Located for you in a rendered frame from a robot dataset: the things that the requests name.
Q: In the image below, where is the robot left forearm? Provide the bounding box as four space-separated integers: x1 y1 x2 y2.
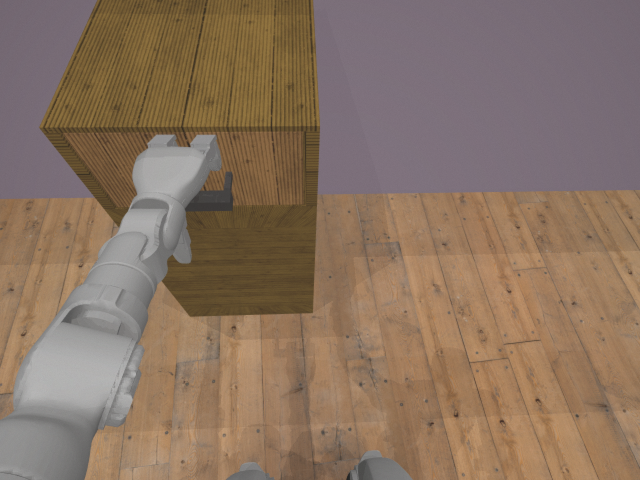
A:
13 192 186 410

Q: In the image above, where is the cabinet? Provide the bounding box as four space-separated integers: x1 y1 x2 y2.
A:
39 0 320 317

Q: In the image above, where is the robot left upper arm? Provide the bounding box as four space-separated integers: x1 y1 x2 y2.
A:
0 322 145 480

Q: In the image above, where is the drawer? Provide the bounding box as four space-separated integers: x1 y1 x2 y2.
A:
63 131 304 207

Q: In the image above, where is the handle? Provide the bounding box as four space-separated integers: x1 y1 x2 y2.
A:
185 172 233 212

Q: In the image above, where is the robot left shin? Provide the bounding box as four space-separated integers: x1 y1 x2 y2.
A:
239 462 264 472

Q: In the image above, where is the robot right thigh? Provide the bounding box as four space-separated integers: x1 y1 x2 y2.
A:
350 457 413 480

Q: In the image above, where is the robot left hand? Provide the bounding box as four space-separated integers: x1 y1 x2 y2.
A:
132 135 222 264

